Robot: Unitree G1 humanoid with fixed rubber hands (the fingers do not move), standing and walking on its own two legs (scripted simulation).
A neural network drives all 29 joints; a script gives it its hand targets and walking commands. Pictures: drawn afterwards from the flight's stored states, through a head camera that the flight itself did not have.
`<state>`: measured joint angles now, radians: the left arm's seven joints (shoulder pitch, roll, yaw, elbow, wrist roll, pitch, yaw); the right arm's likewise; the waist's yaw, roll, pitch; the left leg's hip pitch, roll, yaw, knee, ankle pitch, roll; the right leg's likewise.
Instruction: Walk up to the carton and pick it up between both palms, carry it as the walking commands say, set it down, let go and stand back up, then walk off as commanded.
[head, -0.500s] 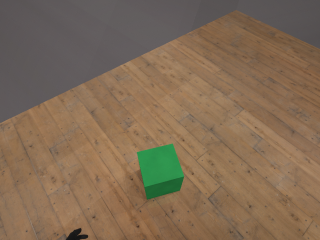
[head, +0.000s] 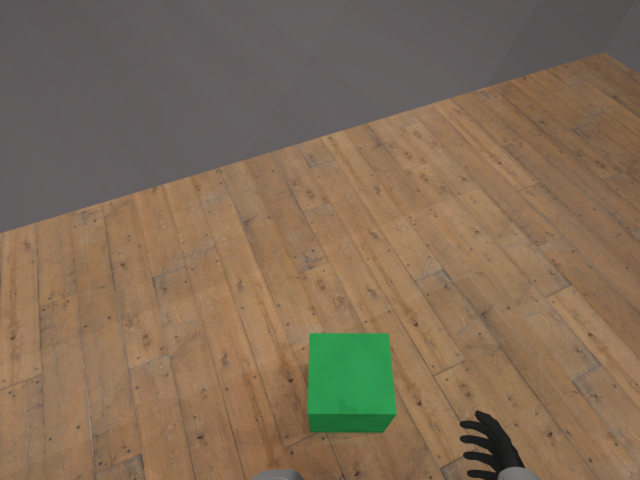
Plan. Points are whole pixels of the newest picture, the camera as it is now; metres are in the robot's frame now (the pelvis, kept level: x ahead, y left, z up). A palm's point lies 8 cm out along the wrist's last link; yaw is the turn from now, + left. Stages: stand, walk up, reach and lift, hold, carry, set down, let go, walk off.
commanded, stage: walk up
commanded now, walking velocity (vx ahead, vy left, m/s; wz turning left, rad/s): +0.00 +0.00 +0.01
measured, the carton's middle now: (347, 384) +0.39 +0.00 -0.64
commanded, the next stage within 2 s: stand in 1.34 s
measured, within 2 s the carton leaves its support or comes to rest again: neither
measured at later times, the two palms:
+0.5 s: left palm out of the picture +0.03 +0.26 -0.11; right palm out of the picture +0.06 -0.27 -0.13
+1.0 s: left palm out of the picture +0.00 +0.25 -0.13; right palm out of the picture +0.01 -0.26 -0.12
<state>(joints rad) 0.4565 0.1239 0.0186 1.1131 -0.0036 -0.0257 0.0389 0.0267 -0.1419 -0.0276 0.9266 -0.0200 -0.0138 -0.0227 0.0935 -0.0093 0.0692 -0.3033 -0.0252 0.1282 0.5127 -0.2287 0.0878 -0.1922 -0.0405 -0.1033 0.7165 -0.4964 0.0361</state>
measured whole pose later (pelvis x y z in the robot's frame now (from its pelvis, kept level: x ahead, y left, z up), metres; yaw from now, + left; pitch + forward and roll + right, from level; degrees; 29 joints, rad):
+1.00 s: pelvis -0.03 +0.00 +0.01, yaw +2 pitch +1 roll -1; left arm 0.23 0.23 0.06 1.02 0.01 0.04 0.01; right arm 0.23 -0.21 -0.05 1.02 -0.03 0.00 -0.04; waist -0.02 0.00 0.04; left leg -0.22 0.09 0.08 0.46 -0.25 -0.03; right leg -0.26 -0.04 -0.05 0.58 -0.34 0.05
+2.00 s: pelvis -0.04 -0.02 -0.03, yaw +3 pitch +16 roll +0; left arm 0.07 0.12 0.07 0.47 0.01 0.47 0.00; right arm 0.09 -0.16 -0.08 0.49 -0.06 0.45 0.07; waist 0.01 0.00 -0.06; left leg -0.70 0.03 0.03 0.77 -0.35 0.00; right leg -0.69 -0.03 -0.05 0.75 -0.34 0.01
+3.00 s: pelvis -0.11 -0.03 -0.11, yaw +3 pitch +40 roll +1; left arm -0.95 0.20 0.30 0.83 -0.04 0.18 0.07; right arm -1.05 -0.30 -0.23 0.95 0.00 0.18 0.00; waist 0.04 -0.01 -0.05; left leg -1.45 0.04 0.03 1.06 -0.31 -0.01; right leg -1.45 -0.03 -0.03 1.07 -0.32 -0.01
